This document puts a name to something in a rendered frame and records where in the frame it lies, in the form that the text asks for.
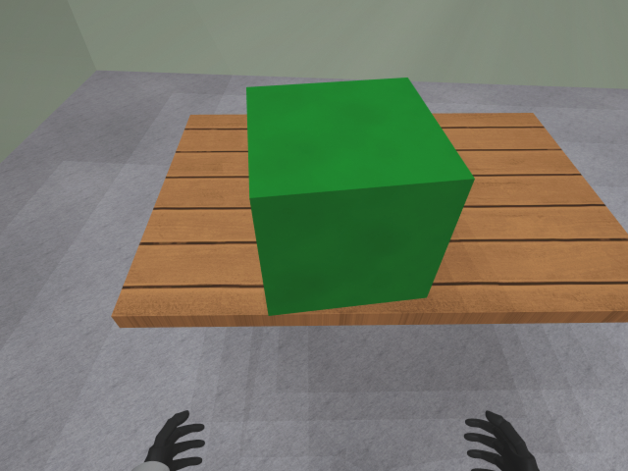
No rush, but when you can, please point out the table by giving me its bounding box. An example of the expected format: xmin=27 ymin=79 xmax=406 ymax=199
xmin=111 ymin=113 xmax=628 ymax=328

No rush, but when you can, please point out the robot right hand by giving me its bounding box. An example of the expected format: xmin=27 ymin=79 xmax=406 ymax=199
xmin=464 ymin=410 xmax=540 ymax=471

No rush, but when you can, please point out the robot left hand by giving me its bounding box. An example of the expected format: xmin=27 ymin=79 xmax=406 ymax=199
xmin=144 ymin=410 xmax=205 ymax=471

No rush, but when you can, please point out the carton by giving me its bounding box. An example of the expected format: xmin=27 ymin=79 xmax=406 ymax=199
xmin=246 ymin=78 xmax=475 ymax=316

